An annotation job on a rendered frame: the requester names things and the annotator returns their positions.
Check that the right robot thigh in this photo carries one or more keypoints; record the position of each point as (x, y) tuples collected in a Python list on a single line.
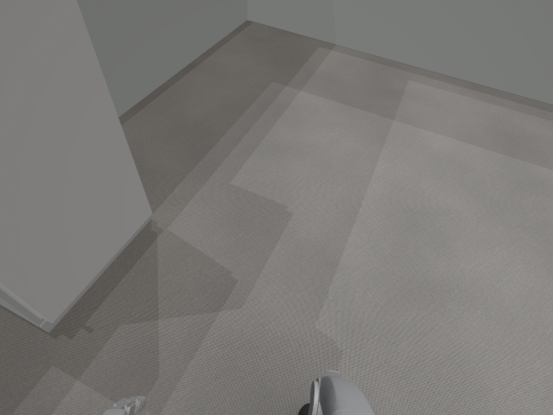
[(332, 395)]

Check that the fridge door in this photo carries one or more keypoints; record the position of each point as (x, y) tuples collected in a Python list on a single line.
[(70, 193)]

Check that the robot left hand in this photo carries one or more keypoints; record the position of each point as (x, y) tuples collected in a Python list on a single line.
[(127, 406)]

